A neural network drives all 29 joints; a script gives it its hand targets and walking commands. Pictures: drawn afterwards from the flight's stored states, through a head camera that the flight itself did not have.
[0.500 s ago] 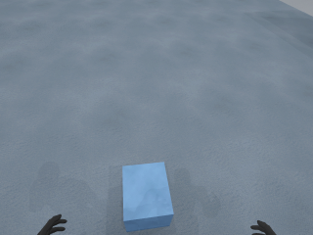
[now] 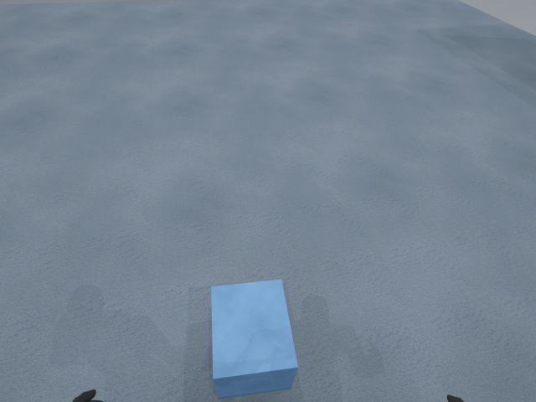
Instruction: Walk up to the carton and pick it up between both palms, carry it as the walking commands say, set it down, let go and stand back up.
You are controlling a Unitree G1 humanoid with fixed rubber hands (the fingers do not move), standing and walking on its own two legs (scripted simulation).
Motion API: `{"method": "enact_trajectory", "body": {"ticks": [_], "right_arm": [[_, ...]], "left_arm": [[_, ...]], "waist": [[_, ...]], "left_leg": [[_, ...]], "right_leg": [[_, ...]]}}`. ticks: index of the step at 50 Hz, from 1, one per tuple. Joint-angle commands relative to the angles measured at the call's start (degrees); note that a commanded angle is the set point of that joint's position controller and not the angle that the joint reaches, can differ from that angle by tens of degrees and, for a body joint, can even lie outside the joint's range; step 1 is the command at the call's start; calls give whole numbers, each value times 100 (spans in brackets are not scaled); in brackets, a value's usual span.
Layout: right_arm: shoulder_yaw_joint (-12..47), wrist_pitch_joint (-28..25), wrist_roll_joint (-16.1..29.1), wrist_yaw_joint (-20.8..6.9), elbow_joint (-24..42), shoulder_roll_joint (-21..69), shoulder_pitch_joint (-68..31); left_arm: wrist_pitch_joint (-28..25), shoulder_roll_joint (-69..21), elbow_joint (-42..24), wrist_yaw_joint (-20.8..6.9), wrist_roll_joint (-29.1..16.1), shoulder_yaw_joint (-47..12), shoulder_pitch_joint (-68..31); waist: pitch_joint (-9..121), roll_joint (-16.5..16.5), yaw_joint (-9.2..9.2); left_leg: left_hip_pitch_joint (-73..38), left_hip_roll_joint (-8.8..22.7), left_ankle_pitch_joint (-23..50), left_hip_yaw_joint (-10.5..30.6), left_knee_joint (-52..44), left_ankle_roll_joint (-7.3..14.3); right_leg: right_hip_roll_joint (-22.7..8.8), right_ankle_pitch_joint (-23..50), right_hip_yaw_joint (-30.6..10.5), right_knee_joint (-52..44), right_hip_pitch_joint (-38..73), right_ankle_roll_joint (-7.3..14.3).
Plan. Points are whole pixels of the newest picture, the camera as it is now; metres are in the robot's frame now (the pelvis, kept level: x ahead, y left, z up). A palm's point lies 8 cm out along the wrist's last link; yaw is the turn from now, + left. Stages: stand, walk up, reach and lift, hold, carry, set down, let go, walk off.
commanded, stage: stand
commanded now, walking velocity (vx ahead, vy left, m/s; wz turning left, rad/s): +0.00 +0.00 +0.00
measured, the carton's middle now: (251, 337) +0.49 +0.05 -0.66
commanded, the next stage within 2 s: none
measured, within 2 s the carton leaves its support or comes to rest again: neither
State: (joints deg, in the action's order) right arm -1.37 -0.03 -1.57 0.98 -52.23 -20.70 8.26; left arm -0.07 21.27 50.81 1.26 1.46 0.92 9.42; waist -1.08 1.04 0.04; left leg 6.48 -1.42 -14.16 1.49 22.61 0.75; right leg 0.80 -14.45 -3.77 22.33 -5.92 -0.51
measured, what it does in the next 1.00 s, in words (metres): stands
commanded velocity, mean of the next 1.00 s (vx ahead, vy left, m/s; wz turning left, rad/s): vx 0.00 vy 0.00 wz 0.00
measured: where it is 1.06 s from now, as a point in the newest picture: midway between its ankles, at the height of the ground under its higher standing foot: outside the picture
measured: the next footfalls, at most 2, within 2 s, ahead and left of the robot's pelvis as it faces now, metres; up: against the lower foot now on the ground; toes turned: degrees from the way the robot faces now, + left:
none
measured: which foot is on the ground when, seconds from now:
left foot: down 0.00-1.00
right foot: down 0.00-1.00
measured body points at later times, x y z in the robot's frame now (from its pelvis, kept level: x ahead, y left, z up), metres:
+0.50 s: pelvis -0.01 +0.00 +0.00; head -0.02 +0.00 +0.45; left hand +0.09 +0.31 -0.11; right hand +0.09 -0.32 -0.11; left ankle -0.02 +0.11 -0.74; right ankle -0.02 -0.13 -0.74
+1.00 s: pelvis -0.02 +0.00 +0.00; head -0.02 +0.00 +0.45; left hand +0.08 +0.31 -0.11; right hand +0.08 -0.32 -0.11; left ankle -0.02 +0.11 -0.74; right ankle -0.02 -0.13 -0.74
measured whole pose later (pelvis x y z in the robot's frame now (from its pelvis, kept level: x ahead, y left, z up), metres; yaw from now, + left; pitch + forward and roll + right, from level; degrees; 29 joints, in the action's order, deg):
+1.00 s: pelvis -0.02 +0.00 +0.00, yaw +0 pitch -2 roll +0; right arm -0.6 -0.6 -0.8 0.5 -59.7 -22.2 6.4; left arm -0.8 22.6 58.8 0.7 0.9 -0.2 7.1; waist -1.7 0.7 0.1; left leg 6.0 -1.0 -10.9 1.6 19.2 0.4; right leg 1.1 -11.1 -3.7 18.9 -5.4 -0.2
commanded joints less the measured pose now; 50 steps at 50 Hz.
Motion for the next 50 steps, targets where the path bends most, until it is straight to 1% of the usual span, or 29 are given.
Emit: {"method": "enact_trajectory", "body": {"ticks": [1,19,50], "right_arm": [[-190,-70,8,18,213,-960,-223],[-138,-93,44,-3,-210,-1066,-302],[-97,-116,75,-23,-510,-1154,-386]], "left_arm": [[-74,897,-220,16,-5,174,-205],[-100,1007,228,-13,-29,100,-289],[-128,1088,566,-36,-62,66,-411]], "waist": [[150,-84,-6],[87,-91,4],[131,-100,-1]], "left_leg": [[-36,669,1242,554,-356,-7],[-15,720,964,596,-540,14],[-96,779,1057,614,-623,45]], "right_leg": [[-580,1205,-462,-313,-93,74],[-618,1005,-520,-493,-105,123],[-670,1094,-513,-607,-79,165]]}}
